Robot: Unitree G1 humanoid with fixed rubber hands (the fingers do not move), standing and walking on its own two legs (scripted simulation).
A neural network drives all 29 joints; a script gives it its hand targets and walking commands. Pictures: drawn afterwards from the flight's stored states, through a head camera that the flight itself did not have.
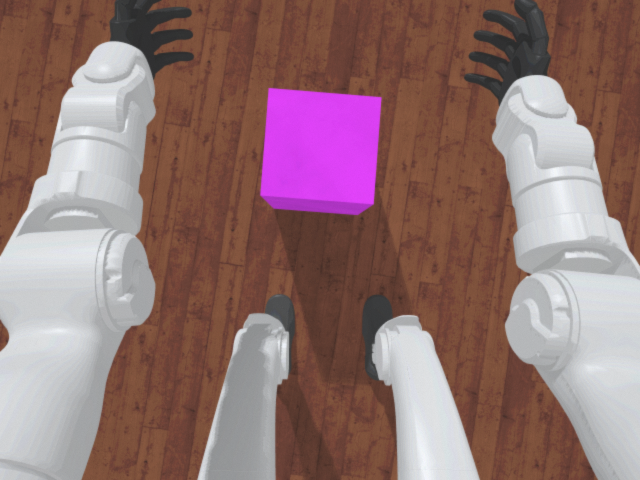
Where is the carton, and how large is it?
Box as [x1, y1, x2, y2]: [260, 88, 381, 214]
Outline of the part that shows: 269,88 260,195 274,208 358,214 373,203 381,97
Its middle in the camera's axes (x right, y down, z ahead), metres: +0.00 -0.17 +0.84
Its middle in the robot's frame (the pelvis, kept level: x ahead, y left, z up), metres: +0.54 +0.02 -0.52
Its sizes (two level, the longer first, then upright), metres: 0.210 0.200 0.250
